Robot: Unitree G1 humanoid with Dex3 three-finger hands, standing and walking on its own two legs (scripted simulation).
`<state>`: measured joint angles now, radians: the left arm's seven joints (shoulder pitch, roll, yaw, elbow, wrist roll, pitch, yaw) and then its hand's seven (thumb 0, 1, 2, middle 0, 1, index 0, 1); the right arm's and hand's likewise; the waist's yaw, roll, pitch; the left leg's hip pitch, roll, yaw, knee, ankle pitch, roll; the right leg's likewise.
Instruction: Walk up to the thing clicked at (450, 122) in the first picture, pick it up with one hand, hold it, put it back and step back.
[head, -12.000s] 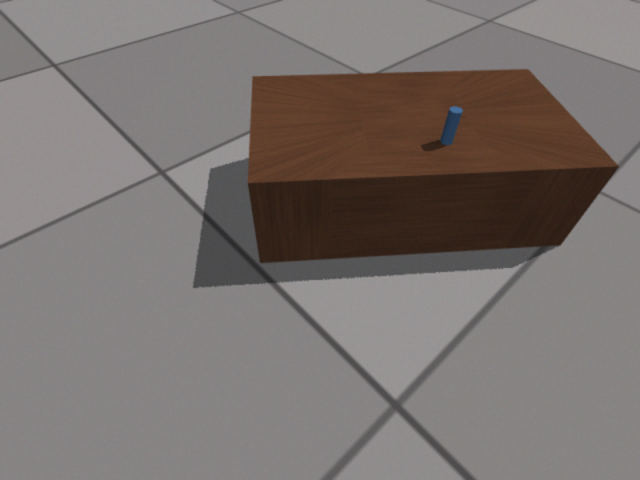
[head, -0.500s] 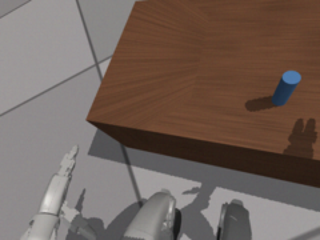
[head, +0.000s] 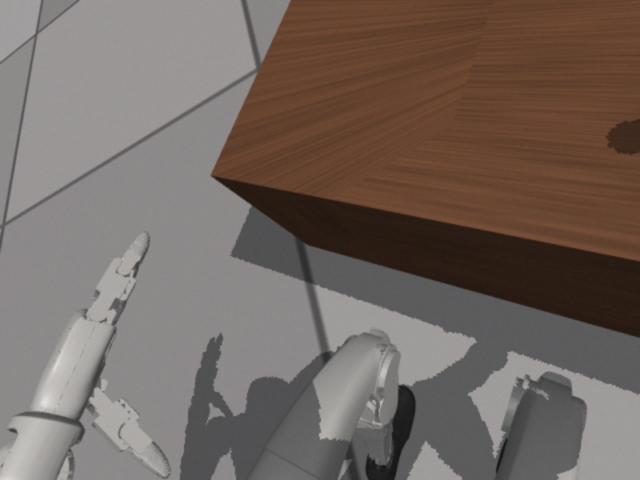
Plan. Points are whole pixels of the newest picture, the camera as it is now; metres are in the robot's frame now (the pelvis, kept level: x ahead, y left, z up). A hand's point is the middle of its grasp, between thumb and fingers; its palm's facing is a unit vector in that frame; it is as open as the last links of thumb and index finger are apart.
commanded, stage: close in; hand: right
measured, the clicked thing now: out of the picture +0.59 -0.28 -0.06
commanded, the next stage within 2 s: rest palm in 0.38 s
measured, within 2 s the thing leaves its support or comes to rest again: leaves its support in 1.60 s
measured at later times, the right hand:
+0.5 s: hand out of the picture +0.51 -0.27 -0.06, palm faces +0.30 +0.95 +0.03, open 17.6 cm
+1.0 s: hand out of the picture +0.54 -0.25 -0.06, palm faces +0.28 +0.96 +0.02, open 13.9 cm
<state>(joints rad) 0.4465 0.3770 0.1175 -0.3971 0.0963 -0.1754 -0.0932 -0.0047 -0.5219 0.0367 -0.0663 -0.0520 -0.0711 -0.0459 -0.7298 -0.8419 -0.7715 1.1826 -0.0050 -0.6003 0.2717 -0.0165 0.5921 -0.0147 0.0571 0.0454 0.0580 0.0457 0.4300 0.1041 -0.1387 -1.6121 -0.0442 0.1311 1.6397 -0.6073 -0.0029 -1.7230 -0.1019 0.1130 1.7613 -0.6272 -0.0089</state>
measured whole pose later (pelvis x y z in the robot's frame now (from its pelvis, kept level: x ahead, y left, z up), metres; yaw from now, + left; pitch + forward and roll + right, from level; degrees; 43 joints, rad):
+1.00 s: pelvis +0.00 +0.01 -0.01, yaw +0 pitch +34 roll +8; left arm 0.51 0.39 0.20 -0.54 0.07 -0.12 -0.11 0.00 -0.53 0.06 -0.06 -0.06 -0.07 -0.05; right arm -0.81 -0.74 -0.68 1.15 -0.07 -0.53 0.09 -0.01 0.48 -0.10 0.67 0.36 0.68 0.37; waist 0.45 0.06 -0.13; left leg -1.66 -0.05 0.10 1.67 -0.61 0.00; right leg -1.74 -0.11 0.08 1.77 -0.63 0.00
